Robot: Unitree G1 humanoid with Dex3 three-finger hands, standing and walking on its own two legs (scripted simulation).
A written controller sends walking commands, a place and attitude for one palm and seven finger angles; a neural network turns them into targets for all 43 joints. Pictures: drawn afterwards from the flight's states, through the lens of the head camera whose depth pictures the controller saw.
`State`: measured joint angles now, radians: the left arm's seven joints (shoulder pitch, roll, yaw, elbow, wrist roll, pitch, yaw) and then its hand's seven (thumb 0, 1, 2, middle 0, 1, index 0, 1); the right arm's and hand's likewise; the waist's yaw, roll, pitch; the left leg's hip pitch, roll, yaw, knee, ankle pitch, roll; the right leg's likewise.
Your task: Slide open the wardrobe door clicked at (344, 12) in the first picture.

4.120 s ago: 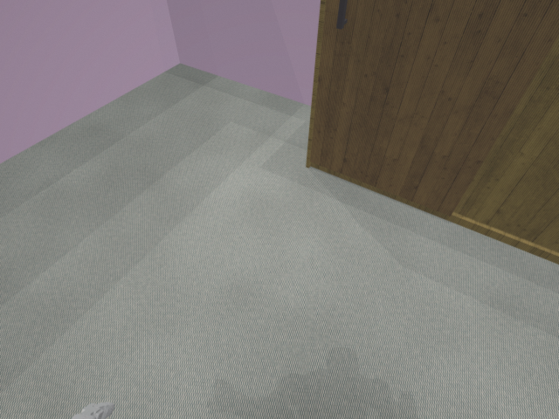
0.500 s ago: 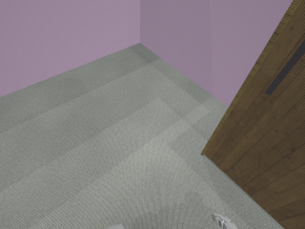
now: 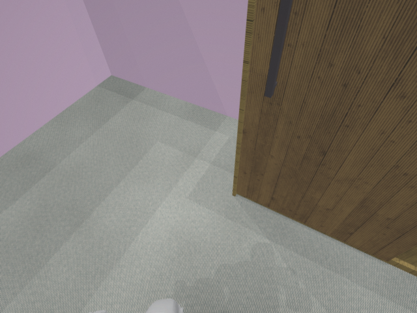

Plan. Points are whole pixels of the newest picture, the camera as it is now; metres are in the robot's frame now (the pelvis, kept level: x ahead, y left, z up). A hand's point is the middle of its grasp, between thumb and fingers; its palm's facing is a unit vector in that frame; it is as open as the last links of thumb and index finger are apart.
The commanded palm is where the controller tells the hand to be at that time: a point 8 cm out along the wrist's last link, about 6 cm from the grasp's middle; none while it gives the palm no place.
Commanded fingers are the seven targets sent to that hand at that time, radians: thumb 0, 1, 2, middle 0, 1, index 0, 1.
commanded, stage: turn to face it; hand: left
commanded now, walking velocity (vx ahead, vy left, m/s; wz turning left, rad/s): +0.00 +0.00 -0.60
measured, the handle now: (281, 38) +0.72 -0.14 +0.16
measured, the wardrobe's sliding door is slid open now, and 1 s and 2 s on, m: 0.00 0.00 0.00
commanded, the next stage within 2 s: take the last steps up to it in 0.66 s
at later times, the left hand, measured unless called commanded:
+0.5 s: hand out of the picture +0.14 +0.21 -0.16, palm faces -0.29 -0.93 -0.23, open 7.4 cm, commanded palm none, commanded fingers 0.00 0.90 0.90 -0.20 -0.30 -0.20 -0.30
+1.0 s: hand out of the picture +0.12 +0.18 -0.18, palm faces -0.40 -0.90 -0.17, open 7.4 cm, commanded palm none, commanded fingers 0.00 0.90 0.90 -0.20 -0.30 -0.20 -0.30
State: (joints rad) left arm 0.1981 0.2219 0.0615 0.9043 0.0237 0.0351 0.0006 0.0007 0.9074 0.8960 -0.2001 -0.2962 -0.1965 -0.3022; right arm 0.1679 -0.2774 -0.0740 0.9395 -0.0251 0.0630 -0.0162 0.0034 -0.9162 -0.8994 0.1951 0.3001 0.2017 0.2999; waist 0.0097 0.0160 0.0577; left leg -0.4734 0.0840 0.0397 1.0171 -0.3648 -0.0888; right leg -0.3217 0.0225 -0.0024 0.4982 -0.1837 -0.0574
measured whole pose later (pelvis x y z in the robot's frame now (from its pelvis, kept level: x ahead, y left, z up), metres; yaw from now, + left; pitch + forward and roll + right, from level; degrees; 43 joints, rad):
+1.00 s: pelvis -0.02 +0.03 -0.01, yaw -26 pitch +0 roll -1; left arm 0.23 0.20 0.05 0.99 0.02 0.04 0.00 0.00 0.91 0.90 -0.20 -0.30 -0.20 -0.30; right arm 0.28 -0.20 -0.03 0.98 -0.03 -0.01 -0.01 0.00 -0.91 -0.90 0.20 0.30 0.20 0.30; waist 0.00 -0.03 0.01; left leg -0.25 0.06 0.10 0.57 -0.32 0.00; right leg -0.31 0.02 0.00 0.67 -0.41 -0.02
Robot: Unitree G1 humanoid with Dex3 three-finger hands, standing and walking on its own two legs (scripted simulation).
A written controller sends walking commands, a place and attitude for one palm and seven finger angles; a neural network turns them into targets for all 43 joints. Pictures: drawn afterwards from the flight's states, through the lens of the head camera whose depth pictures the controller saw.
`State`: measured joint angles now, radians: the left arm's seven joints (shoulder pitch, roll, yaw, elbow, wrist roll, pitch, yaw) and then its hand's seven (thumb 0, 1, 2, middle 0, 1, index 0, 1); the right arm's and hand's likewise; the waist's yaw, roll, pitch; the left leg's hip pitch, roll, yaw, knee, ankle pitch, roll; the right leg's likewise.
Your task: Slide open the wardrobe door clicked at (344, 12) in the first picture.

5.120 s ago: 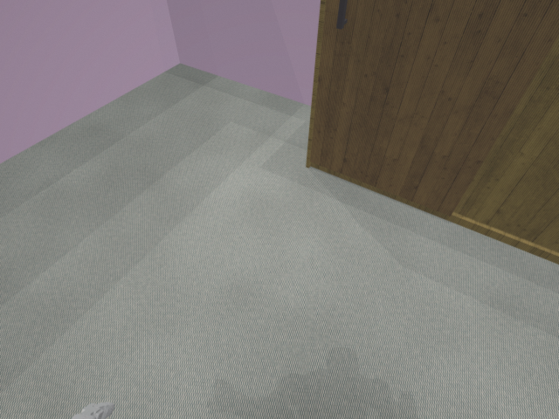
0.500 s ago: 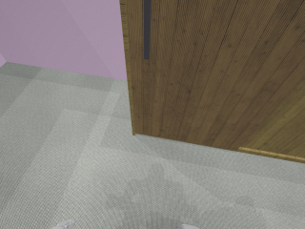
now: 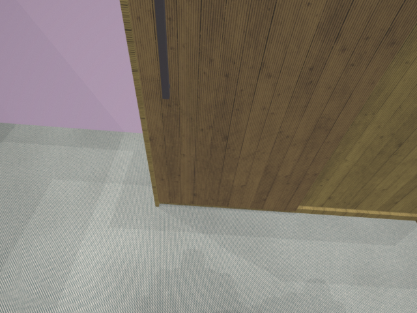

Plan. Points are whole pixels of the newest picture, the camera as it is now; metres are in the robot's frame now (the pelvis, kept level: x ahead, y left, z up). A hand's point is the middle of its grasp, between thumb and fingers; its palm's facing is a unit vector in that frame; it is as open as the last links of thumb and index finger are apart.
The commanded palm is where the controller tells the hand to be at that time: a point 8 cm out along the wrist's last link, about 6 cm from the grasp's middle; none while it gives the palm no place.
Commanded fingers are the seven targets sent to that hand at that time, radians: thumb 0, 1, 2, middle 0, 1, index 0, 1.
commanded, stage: take the last steps up to it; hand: left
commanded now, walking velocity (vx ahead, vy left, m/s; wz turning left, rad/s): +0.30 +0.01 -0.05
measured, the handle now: (163, 43) +0.73 +0.17 +0.16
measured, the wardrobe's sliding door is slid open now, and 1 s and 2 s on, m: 0.00 0.00 0.00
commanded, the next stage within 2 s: come to a stop and stand still in 0.66 s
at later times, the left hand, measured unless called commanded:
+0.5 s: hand (154, 291) +0.20 +0.12 -0.15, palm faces +0.05 -0.97 -0.23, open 7.2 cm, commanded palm none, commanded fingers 0.00 0.90 0.90 -0.20 -0.30 -0.20 -0.30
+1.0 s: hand (143, 286) +0.22 +0.16 -0.18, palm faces +0.06 -0.98 -0.18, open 7.4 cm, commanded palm none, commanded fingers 0.00 0.90 0.90 -0.20 -0.30 -0.20 -0.30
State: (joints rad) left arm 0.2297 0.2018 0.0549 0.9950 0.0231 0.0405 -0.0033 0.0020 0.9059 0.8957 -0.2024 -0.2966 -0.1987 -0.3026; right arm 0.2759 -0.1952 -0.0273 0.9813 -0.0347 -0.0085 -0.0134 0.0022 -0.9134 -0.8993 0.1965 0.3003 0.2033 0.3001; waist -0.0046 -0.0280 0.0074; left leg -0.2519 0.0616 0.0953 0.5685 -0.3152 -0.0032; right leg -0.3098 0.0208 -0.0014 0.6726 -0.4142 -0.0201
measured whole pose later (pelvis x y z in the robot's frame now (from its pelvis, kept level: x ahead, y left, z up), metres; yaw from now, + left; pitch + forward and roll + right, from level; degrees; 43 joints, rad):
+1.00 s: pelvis +0.25 -0.01 +0.00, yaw -1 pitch -1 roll -1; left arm 0.29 0.16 0.03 1.11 0.02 0.03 0.05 0.00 0.91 0.90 -0.20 -0.30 -0.20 -0.30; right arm 0.06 -0.12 -0.01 1.01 -0.01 0.00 -0.03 0.00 -0.91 -0.90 0.20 0.30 0.20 0.30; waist 0.05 -0.04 0.10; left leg -0.31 0.06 0.18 0.51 -0.18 0.05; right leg -0.32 -0.06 -0.05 0.92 -0.54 0.04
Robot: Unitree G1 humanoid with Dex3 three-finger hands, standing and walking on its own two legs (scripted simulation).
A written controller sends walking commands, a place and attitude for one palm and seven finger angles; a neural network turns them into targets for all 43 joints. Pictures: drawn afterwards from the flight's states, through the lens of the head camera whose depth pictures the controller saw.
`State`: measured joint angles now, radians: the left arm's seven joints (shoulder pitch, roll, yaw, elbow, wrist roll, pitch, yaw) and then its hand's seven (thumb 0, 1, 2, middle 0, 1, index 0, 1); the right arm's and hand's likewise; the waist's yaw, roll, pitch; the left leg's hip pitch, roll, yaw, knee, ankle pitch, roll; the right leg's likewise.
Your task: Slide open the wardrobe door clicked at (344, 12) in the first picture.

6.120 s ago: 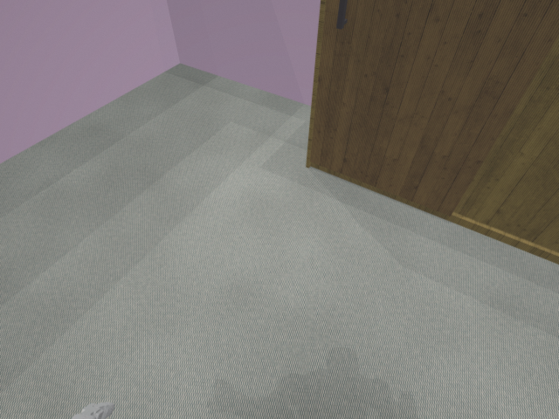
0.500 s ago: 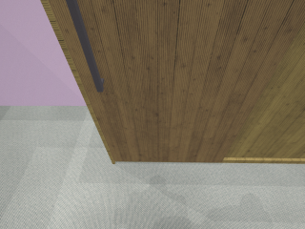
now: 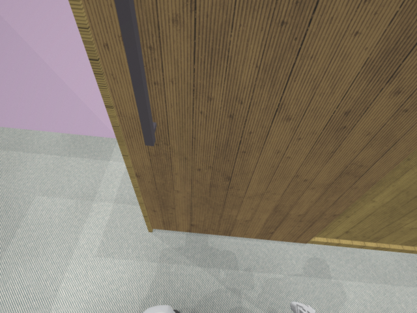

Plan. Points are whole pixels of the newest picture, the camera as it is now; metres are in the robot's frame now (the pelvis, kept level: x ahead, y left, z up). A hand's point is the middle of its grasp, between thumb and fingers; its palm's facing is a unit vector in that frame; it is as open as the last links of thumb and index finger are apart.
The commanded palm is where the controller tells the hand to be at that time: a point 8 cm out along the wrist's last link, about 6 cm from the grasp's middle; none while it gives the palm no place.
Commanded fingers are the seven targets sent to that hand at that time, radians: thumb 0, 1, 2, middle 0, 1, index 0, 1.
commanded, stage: come to a stop and stand still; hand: left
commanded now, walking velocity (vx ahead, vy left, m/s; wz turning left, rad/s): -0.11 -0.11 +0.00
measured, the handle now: (142, 80) +0.48 +0.19 +0.16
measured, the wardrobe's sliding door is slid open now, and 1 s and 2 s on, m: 0.00 0.00 0.00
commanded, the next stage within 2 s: look again from close up in 1.38 s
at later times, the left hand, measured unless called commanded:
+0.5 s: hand out of the picture +0.03 +0.11 -0.17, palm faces +0.02 -0.98 -0.21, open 7.3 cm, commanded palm none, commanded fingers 0.00 0.90 0.90 -0.20 -0.30 -0.20 -0.30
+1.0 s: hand out of the picture -0.07 +0.10 -0.17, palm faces +0.03 -0.98 -0.18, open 7.4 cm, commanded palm none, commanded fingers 0.00 0.90 0.90 -0.20 -0.30 -0.20 -0.30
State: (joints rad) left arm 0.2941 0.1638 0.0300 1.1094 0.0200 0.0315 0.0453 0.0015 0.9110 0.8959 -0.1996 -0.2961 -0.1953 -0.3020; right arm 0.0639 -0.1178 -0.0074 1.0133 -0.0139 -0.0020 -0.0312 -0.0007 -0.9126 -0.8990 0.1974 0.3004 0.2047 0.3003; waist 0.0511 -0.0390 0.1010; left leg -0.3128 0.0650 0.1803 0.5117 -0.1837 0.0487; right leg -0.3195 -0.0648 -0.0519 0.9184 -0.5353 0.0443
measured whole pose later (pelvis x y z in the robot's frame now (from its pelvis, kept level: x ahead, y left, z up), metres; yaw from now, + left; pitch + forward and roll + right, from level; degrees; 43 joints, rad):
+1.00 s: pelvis -0.05 -0.06 +0.00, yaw +1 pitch -2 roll +0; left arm 0.32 0.12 -0.01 1.13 0.02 -0.02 0.04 0.00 0.91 0.90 -0.20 -0.30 -0.20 -0.30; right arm 0.30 -0.16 -0.01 1.07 -0.01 -0.01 -0.03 0.01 -0.92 -0.90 0.20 0.30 0.20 0.30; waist -0.01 0.01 0.03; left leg -0.19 0.04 0.05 0.50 -0.27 -0.02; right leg -0.25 -0.03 -0.10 0.49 -0.20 -0.02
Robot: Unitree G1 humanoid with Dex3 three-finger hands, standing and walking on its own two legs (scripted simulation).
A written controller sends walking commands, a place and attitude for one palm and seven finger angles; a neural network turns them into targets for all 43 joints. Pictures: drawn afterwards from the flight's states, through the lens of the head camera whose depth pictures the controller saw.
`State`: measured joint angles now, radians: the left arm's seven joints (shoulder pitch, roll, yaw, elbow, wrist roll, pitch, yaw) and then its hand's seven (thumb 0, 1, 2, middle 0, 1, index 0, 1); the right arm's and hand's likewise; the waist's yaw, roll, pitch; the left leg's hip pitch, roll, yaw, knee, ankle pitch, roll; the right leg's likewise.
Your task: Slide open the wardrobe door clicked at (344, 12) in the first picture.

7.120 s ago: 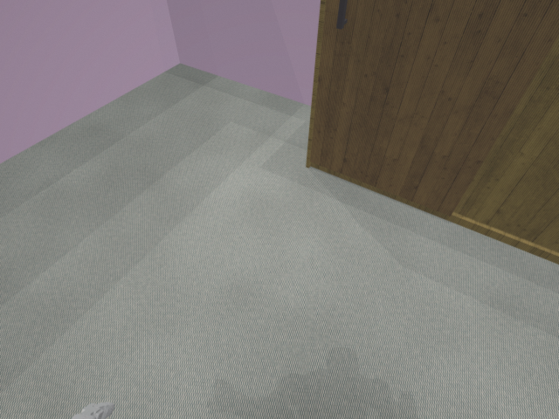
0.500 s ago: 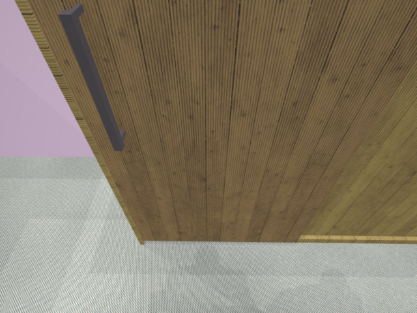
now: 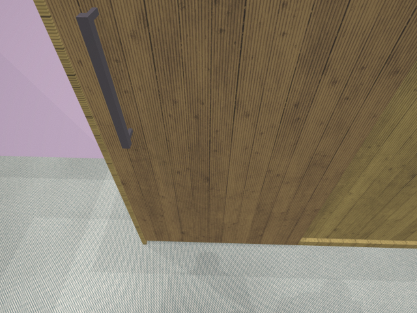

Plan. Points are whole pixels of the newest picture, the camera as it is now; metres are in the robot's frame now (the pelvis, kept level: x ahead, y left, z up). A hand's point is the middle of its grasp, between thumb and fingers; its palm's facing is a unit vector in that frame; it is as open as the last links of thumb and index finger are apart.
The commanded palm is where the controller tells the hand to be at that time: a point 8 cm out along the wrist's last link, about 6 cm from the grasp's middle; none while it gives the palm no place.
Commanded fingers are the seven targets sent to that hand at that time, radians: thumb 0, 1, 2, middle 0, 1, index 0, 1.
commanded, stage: come to a stop and stand still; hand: left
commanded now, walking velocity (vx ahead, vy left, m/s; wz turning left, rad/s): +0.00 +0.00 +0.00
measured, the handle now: (112, 89) +0.53 +0.25 +0.16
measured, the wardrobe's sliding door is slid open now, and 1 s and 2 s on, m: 0.00 0.00 0.00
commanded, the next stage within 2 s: look again from close up in 0.38 s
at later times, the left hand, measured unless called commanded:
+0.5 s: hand out of the picture -0.02 +0.19 -0.17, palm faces +0.05 -0.98 -0.19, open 7.4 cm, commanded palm none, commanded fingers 0.00 0.90 0.90 -0.20 -0.30 -0.20 -0.30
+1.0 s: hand out of the picture -0.03 +0.17 -0.18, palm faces +0.06 -0.99 -0.15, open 7.4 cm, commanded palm none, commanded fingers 0.00 0.90 0.90 -0.20 -0.30 -0.20 -0.30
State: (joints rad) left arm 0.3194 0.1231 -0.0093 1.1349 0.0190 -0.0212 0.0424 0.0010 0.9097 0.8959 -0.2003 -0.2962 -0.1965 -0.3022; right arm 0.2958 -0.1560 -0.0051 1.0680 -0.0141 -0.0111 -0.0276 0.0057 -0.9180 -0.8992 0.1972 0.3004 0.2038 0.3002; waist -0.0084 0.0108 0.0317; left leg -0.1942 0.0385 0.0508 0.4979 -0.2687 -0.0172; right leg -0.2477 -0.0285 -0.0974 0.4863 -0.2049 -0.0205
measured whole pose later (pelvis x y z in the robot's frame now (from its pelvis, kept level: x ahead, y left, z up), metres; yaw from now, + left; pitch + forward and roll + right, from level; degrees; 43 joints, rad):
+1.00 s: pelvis -0.02 +0.01 +0.00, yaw +1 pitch -2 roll +0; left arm 0.34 0.12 0.01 1.08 0.02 -0.01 0.04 0.00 0.91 0.90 -0.20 -0.30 -0.20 -0.30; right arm 0.33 -0.11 0.01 1.10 -0.02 -0.01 -0.02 0.00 -0.91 -0.90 0.20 0.30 0.20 0.30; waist 0.01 -0.02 0.02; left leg -0.21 0.01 0.05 0.46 -0.22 0.01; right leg -0.26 -0.05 -0.10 0.45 -0.15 0.00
